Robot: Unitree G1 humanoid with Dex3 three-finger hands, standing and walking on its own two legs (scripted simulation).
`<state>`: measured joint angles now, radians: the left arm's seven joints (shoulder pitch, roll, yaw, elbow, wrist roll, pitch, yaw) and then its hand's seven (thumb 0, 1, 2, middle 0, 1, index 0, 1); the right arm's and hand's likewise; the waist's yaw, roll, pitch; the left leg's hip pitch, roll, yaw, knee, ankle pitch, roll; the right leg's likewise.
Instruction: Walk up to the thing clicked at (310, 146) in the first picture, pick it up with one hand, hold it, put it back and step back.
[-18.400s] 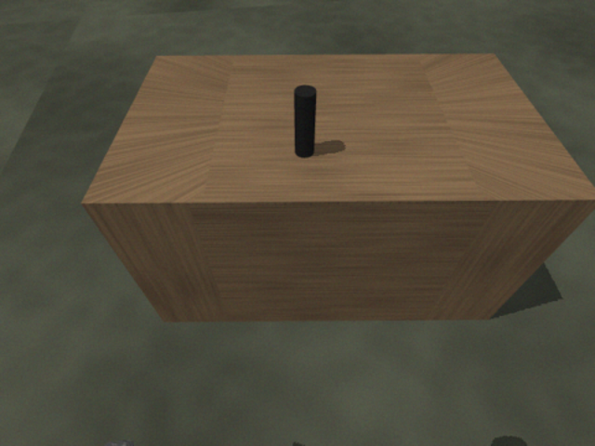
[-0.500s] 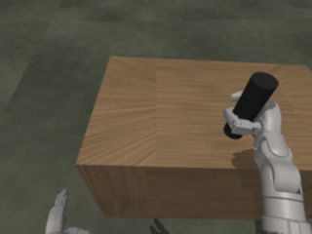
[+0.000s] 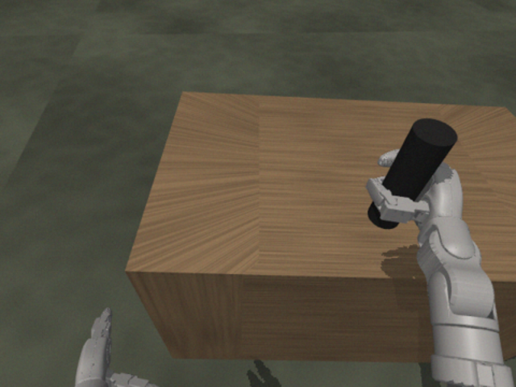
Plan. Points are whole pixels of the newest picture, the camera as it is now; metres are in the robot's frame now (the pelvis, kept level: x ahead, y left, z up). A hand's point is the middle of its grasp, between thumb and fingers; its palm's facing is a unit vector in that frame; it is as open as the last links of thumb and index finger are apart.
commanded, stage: crouch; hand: right
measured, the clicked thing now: (405, 180) +0.34 -0.18 +0.18
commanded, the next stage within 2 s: lower in 1.48 s
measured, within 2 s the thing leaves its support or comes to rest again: neither
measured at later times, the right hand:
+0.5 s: hand (378, 189) +0.41 -0.19 +0.08, palm faces +0.20 +0.98 +0.01, open 6.6 cm
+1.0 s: hand (372, 179) +0.48 -0.21 +0.05, palm faces +0.20 +0.98 +0.01, open 6.6 cm
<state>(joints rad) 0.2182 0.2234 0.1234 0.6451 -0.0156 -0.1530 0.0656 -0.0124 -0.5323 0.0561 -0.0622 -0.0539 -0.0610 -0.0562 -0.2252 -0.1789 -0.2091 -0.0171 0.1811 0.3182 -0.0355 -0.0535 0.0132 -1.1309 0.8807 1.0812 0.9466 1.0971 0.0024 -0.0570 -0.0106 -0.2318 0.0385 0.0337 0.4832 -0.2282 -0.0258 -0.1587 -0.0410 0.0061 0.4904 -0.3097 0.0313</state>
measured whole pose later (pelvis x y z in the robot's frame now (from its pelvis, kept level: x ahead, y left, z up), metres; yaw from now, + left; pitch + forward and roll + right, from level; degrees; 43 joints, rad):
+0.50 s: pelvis -0.01 +0.00 -0.01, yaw +1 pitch +4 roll +0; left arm 0.23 0.21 0.08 0.57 0.00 -0.17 0.06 -0.01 -0.54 0.06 -0.06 -0.05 -0.06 -0.05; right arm -0.53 -0.29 -0.31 0.64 0.14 -0.02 -0.01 -0.05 0.00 -1.12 0.88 1.07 0.95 1.09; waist 0.07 0.00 -0.01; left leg -0.41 0.03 0.02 0.56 -0.23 -0.03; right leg -0.34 -0.05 -0.01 0.59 -0.33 0.03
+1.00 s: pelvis -0.02 -0.01 -0.03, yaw +2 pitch +14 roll +1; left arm 0.28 0.22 0.04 0.37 0.03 -0.14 0.03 -0.01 -0.55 0.07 -0.07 -0.06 -0.07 -0.06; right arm -0.81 -0.45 -0.42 1.11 0.07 -0.29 0.03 -0.05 0.00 -1.12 0.88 1.06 0.95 1.07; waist 0.16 0.01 -0.08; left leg -0.72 0.03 0.00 0.75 -0.28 -0.04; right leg -0.66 -0.05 -0.01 0.83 -0.42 0.02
